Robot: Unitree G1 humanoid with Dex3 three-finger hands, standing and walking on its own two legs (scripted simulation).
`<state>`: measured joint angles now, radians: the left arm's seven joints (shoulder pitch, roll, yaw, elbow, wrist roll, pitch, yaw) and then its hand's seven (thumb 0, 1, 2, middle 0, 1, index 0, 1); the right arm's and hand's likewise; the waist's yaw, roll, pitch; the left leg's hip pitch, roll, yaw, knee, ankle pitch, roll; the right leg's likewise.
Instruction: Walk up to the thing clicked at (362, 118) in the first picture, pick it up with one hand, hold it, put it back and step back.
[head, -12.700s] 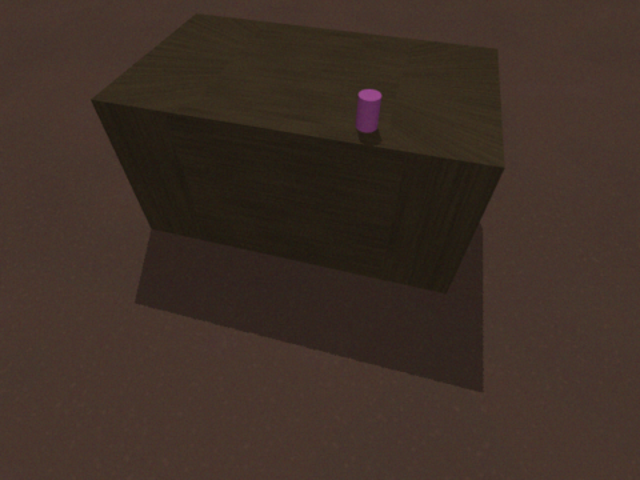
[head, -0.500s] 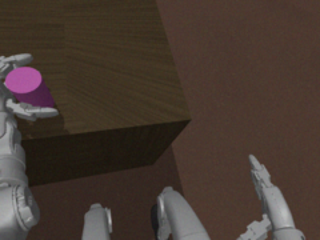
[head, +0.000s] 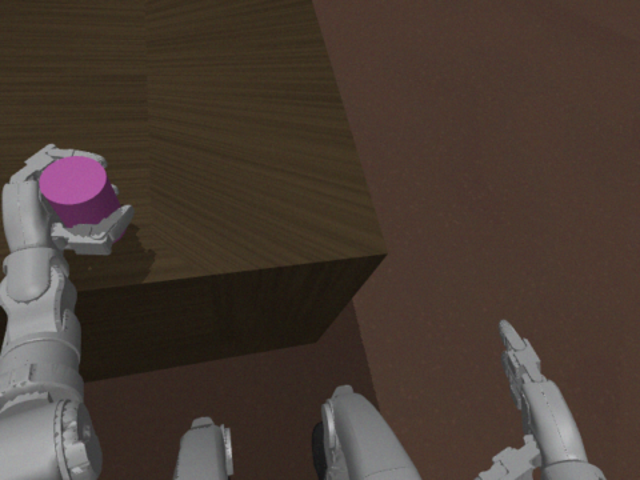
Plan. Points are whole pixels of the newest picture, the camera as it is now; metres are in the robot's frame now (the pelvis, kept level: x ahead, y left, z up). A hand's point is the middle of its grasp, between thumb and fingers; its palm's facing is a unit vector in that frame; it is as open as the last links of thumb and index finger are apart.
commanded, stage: settle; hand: left
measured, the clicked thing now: (88, 204) +0.47 +0.21 +0.00
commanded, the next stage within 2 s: lift in 0.62 s
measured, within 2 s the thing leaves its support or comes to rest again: neither
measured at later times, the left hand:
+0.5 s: hand (82, 188) +0.46 +0.21 +0.04, palm faces +0.15 -0.99 -0.01, open 8.9 cm
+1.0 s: hand (74, 177) +0.45 +0.20 +0.07, palm faces +0.13 -0.99 -0.01, open 8.9 cm
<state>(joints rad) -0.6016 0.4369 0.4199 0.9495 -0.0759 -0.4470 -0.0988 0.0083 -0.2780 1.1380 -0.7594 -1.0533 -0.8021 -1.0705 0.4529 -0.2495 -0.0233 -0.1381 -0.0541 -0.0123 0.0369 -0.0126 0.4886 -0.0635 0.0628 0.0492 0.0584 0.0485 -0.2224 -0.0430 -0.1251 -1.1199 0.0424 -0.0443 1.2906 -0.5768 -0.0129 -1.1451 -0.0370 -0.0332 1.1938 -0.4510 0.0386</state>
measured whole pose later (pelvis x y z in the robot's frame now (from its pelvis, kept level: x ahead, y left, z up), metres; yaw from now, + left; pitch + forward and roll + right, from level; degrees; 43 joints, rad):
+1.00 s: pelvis +0.01 +0.00 +0.04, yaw +0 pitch +18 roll -2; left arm -0.56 0.39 0.36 0.88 -0.11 -0.35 -0.12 0.01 -0.29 1.15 -0.76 -1.06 -0.80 -1.08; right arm 0.43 -0.25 -0.05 -0.01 -0.02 0.02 0.00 -0.01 0.52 -0.05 0.06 0.05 0.06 0.05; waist -0.15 -0.03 -0.11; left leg -0.90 0.04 -0.02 1.10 -0.52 -0.01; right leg -0.94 -0.04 -0.02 1.03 -0.40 0.04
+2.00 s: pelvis +0.02 -0.01 +0.09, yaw +0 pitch +4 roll +0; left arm -0.17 0.21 0.19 0.23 -0.17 0.00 0.01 0.01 -0.30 1.16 -0.76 -1.07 -0.80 -1.09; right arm 0.33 -0.21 -0.08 0.40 0.03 -0.04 -0.08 -0.01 0.54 -0.05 0.06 0.05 0.05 0.05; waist -0.03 0.02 -0.07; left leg -0.44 0.03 0.00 0.78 -0.41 -0.02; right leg -0.50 -0.04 -0.01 0.76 -0.33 0.03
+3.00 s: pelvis +0.02 -0.01 +0.10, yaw +1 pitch -1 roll +0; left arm -0.09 0.18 0.18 0.00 -0.18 0.18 0.01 0.01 -0.30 1.16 -0.76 -1.07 -0.80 -1.09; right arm 0.27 -0.20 -0.09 0.57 0.02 -0.18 -0.08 -0.01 0.52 -0.06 0.06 0.05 0.05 0.05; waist -0.01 0.03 -0.03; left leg -0.28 0.02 0.00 0.63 -0.35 -0.01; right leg -0.33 -0.05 -0.02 0.60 -0.26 0.04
